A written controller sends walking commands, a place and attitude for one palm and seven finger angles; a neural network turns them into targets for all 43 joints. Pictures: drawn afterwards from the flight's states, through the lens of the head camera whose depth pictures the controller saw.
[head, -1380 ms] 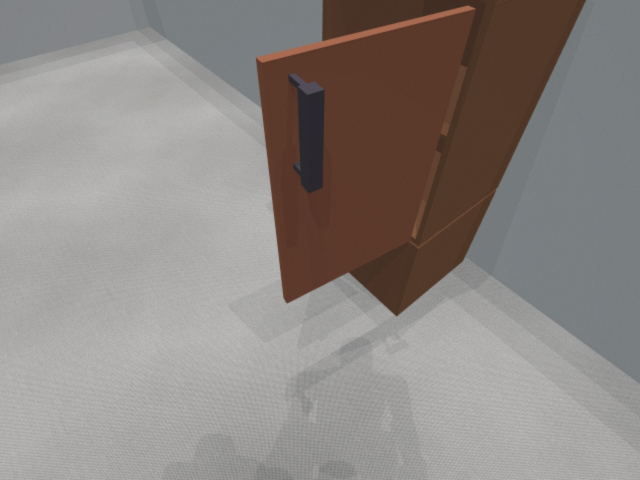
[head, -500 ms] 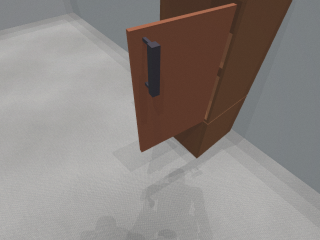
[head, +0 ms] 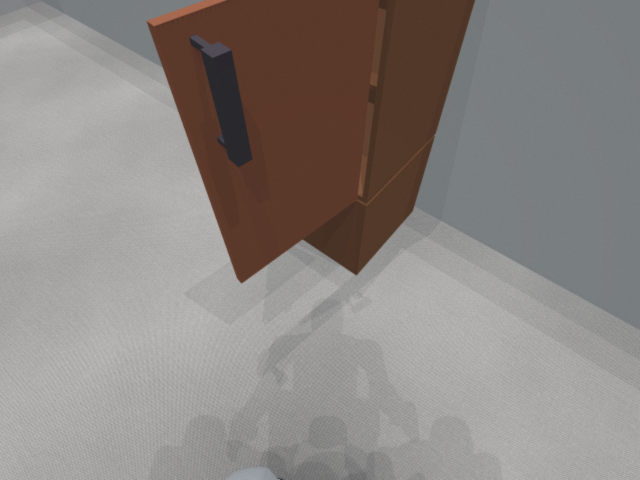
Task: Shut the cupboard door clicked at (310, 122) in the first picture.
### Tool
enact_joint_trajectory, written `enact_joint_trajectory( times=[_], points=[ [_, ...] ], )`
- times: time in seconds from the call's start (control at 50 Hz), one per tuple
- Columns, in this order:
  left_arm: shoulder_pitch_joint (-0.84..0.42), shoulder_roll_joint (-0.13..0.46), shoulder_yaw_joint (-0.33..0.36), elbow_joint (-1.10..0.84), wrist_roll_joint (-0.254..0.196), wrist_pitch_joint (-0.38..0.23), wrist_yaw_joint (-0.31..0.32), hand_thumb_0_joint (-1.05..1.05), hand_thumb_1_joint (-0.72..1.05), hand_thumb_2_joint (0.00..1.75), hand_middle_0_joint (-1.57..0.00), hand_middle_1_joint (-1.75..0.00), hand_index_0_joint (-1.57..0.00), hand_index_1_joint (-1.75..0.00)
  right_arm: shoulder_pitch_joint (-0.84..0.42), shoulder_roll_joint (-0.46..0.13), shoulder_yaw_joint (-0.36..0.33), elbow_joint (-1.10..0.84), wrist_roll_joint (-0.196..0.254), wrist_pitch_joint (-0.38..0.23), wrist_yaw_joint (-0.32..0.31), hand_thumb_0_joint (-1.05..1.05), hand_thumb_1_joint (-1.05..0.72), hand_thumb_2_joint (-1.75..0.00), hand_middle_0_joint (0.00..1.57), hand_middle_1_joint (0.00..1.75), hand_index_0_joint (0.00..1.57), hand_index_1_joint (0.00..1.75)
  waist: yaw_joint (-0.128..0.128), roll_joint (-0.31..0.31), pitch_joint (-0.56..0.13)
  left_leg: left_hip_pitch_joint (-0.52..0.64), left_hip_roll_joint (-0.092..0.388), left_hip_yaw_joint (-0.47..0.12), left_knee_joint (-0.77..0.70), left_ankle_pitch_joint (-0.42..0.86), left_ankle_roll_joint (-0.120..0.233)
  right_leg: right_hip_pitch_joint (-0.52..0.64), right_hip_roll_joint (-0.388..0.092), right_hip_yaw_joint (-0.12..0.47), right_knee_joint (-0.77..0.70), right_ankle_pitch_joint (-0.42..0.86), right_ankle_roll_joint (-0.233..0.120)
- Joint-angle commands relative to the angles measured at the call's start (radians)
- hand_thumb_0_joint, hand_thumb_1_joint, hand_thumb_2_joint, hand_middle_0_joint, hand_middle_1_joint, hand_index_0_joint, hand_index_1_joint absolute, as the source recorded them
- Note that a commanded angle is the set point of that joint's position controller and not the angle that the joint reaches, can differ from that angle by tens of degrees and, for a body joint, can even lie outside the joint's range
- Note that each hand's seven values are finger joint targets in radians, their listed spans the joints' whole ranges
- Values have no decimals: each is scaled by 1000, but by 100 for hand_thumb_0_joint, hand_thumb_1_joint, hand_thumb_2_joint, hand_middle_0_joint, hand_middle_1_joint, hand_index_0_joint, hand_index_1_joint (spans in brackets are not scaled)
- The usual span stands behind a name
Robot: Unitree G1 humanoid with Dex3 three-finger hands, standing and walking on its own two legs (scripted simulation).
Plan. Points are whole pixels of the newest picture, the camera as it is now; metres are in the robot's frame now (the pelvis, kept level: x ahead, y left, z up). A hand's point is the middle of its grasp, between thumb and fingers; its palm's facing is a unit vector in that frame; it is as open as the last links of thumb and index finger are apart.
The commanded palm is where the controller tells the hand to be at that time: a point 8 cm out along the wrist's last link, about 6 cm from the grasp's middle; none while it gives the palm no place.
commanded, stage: walk to a spot facing it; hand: left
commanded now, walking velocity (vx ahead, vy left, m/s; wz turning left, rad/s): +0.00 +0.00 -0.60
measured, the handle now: (220, 104) +0.55 +0.19 +0.15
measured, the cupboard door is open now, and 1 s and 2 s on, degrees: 82 82 82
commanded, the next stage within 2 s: none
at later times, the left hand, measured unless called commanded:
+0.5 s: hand out of the picture +0.08 +0.15 -0.16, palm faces -0.20 -0.95 -0.23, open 7.4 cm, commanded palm none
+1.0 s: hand (276, 394) +0.25 +0.09 -0.15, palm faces -0.57 -0.77 -0.28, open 7.4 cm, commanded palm none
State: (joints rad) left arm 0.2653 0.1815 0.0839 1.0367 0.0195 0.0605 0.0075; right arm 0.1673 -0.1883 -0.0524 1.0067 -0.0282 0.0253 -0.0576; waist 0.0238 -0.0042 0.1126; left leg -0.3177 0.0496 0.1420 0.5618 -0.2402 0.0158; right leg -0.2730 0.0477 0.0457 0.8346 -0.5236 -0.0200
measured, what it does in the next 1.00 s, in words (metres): steps on the spot, turning right: left foot, then right foot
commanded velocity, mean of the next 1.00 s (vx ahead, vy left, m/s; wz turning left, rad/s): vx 0.00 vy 0.00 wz -0.60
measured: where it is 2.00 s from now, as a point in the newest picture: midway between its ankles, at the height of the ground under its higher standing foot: outside the picture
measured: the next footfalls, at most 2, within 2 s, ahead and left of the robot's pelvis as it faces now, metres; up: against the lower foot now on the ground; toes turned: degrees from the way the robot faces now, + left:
left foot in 0.60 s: +0.10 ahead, +0.10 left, +0.00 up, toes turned -21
right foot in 1.00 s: -0.02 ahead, -0.14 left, +0.00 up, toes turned -38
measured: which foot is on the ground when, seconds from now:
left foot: down 0.00-0.12, up 0.14-0.58, down 0.60-1.00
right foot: down 0.00-0.60, up 0.62-0.98, down 1.00-1.00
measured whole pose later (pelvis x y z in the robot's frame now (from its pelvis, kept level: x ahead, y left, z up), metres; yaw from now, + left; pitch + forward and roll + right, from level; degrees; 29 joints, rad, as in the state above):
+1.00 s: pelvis +0.02 -0.02 +0.00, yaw -35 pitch +1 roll +0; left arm 0.13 0.27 0.08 0.86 0.03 0.04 -0.03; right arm 0.27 -0.24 -0.05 0.90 -0.02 0.04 -0.02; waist -0.02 0.02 0.11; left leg -0.26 0.15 0.20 0.66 -0.39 -0.04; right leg -0.29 -0.03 -0.05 0.58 -0.27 0.00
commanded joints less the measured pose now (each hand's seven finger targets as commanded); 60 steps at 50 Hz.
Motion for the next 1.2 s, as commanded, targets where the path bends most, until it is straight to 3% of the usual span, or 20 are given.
enact_joint_trajectory(
  times=[0.0,0.06,0.08,0.1,0.14,0.24,0.44,0.52,0.54,0.58,0.62,0.64,0.7,0.84,0.92,0.94,0.96,0.98,1.06,1.18],
  points=[
    [48,46,13,-90,2,-12,-19,0,90,90,-20,-30,-20,-30,20,-190,-39,-70,-10,-21,-5,0,-90,-90,20,30,20,30,5,117,-131,84,329,-250,-265,85,149,-52,-86,-30,58,2,8],
    [150,70,23,-74,2,-16,-23,0,90,90,-20,-30,-20,-30,-45,-199,-47,-101,-6,-7,5,0,-90,-90,20,30,20,30,59,65,-148,-23,255,-114,-107,-2,70,121,-67,-84,-225,188,17],
    [179,121,32,-69,11,-23,-17,0,90,90,-20,-30,-20,-30,-58,-164,-45,-116,5,2,11,0,-90,-90,20,30,20,30,78,-91,-104,-123,154,-32,70,-113,9,164,-112,12,-416,273,7],
    [150,255,51,-93,27,-38,1,0,90,90,-20,-30,-20,-30,-40,-83,-31,-151,10,7,23,0,-90,-90,20,30,20,30,66,-444,-67,-310,-7,23,365,-314,-71,150,-369,440,-623,323,-75],
    [61,258,45,-126,11,-32,12,0,90,90,-20,-30,-20,-30,-93,-114,-41,-156,6,13,38,0,-90,-90,20,30,20,30,39,-220,-8,-313,9,-150,566,-276,-53,37,-375,393,-575,333,-166],
    [59,191,32,-131,-1,-53,31,0,90,90,-20,-30,-20,-30,-96,-96,-36,-147,13,12,26,0,-90,-90,20,30,20,30,17,-103,-140,-323,0,-166,580,-168,-78,290,-267,283,-390,976,-131],
    [50,216,43,-159,11,-44,27,0,90,90,-20,-30,-20,-30,-146,-92,-30,-208,25,1,19,0,-90,-90,20,30,20,30,20,-129,-120,-208,-45,-172,348,-218,-70,229,-253,396,-402,890,-186],
    [-20,212,43,-179,4,-36,22,0,90,90,-20,-30,-20,-30,-35,-98,-27,-185,32,-15,11,0,-90,-90,20,30,20,30,-34,-121,-168,32,-65,-167,20,-97,-56,138,-183,380,-314,898,-125],
    [-39,192,36,-192,-3,-35,21,0,90,90,-20,-30,-20,-30,31,-121,-30,-166,31,-24,6,0,-90,-90,20,30,20,30,-64,-84,-195,209,-25,-178,-121,33,-43,28,-133,335,-256,785,-76],
    [-18,123,21,-217,-14,-37,6,0,90,90,-20,-30,-20,-30,95,-269,-53,-174,11,-35,-7,0,-90,-90,20,30,20,30,-55,301,-236,390,434,-595,-219,484,163,-266,39,40,134,-152,54],
    [-19,137,27,-240,6,-31,-4,0,90,90,-20,-30,-20,-30,41,-233,-35,-220,-3,-23,-10,0,-90,-90,20,30,20,30,-30,126,-139,207,443,-500,-217,462,231,-282,-42,30,335,-112,75],
    [-60,142,32,-209,17,-27,-11,0,90,90,-20,-30,-20,-30,44,-199,-23,-204,-8,-31,-5,0,-90,-90,20,30,20,30,-29,188,-116,198,335,-433,-212,530,178,-298,-36,39,377,-35,80],
    [-64,131,27,-218,4,-16,-33,0,90,90,-20,-30,-20,-30,23,-179,-18,-218,-1,-32,-3,0,-90,-90,20,30,20,30,-12,193,-139,221,250,-233,-184,550,129,-291,-71,-15,362,58,89],
    [-152,100,2,-249,2,-15,-46,0,90,90,-20,-30,-20,-30,111,-211,-37,-175,-6,-26,12,0,-90,-90,20,30,20,30,-56,184,-131,228,265,-117,-169,454,118,-161,-69,-115,-20,84,69],
    [-81,129,6,-225,1,-31,-41,0,90,90,-20,-30,-20,-30,96,-231,-48,-172,1,-19,25,0,-90,-90,20,30,20,30,-18,172,-169,176,262,-61,-32,424,54,40,-48,-140,-287,246,30],
    [-12,164,15,-205,4,-42,-35,0,90,90,-20,-30,-20,-30,79,-221,-48,-180,9,-18,29,0,-90,-90,20,30,20,30,24,78,-197,101,223,-21,100,349,4,180,-83,-93,-415,422,7],
    [47,289,39,-185,16,-56,-16,0,90,90,-20,-30,-20,-30,75,-141,-32,-212,21,-14,35,0,-90,-90,20,30,20,30,48,-266,-224,-156,90,65,332,-58,-65,361,-339,255,-494,753,-85],
    [88,344,50,-165,2,-52,0,0,90,90,-20,-30,-20,-30,-8,-137,-21,-246,19,-3,31,0,-90,-90,20,30,20,30,88,-339,-197,-267,14,-35,519,-439,-82,321,-458,378,-460,1049,-190],
    [-77,242,27,-208,3,-37,21,0,90,90,-20,-30,-20,-30,7,-138,-28,-200,17,14,33,0,-90,-90,20,30,20,30,3,-222,-122,-266,49,-140,594,-239,-85,178,-302,222,-446,728,-168],
    [-102,253,30,-218,10,-38,11,0,90,90,-20,-30,-20,-30,28,-109,-28,-189,21,11,36,0,-90,-90,20,30,20,30,-24,-147,-123,-98,-19,-100,321,-189,-87,76,-250,246,-443,634,-156]
  ],
)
